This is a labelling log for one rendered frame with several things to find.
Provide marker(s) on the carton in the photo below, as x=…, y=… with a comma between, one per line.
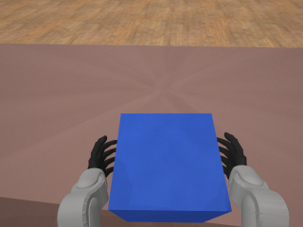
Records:
x=168, y=168

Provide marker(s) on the robot left hand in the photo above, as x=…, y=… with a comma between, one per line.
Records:
x=98, y=155

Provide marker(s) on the robot right hand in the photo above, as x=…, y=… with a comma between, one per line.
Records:
x=233, y=152

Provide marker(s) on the robot left forearm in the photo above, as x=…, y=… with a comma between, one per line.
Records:
x=81, y=207

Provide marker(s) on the robot right forearm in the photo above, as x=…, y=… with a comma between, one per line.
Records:
x=260, y=206

